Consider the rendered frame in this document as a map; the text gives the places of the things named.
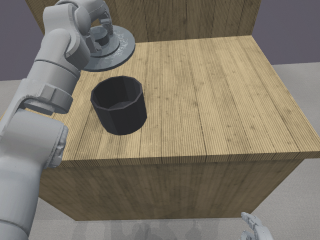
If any right robot hand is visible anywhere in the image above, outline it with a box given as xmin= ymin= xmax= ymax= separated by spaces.
xmin=238 ymin=212 xmax=274 ymax=240

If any lid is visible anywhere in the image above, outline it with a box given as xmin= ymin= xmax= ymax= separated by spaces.
xmin=82 ymin=25 xmax=136 ymax=72

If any left robot upper arm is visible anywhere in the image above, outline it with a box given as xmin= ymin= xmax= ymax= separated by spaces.
xmin=0 ymin=108 xmax=69 ymax=240

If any table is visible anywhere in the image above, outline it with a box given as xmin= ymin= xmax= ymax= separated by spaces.
xmin=0 ymin=0 xmax=320 ymax=221

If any pot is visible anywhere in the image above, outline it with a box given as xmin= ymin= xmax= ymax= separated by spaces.
xmin=90 ymin=75 xmax=147 ymax=136

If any robot left forearm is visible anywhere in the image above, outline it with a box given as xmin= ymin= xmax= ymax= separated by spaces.
xmin=0 ymin=0 xmax=91 ymax=143

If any left robot hand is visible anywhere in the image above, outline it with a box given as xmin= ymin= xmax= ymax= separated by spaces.
xmin=57 ymin=0 xmax=114 ymax=53

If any knob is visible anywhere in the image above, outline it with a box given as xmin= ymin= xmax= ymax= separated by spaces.
xmin=91 ymin=27 xmax=110 ymax=46

